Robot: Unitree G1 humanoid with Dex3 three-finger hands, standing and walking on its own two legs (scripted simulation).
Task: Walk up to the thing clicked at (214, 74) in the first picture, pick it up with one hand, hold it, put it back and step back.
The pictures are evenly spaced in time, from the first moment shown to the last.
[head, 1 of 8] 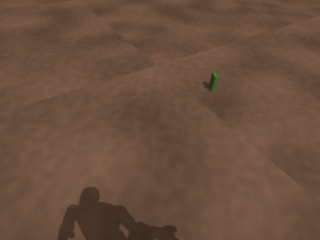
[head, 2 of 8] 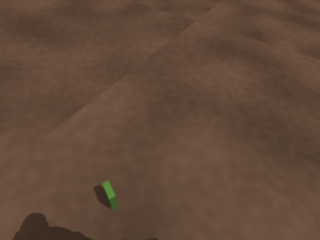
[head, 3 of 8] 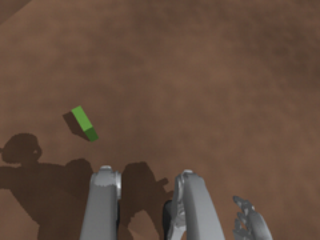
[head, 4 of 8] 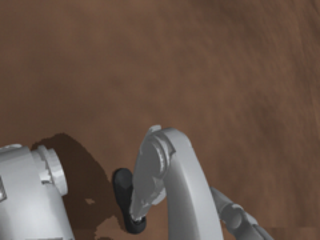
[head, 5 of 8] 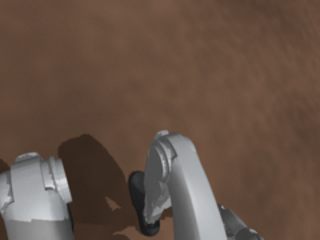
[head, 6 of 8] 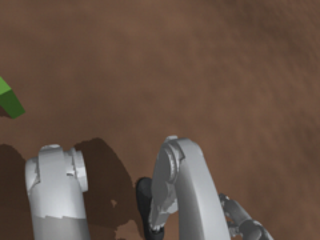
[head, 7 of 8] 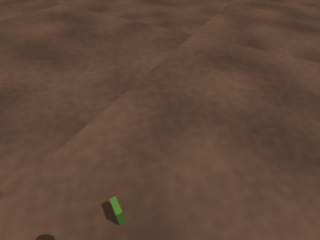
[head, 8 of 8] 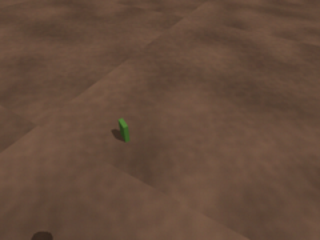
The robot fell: no
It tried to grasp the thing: yes
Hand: left
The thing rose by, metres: 0.65
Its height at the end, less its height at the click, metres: +0.00
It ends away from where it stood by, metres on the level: 0.01
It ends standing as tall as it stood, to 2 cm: yes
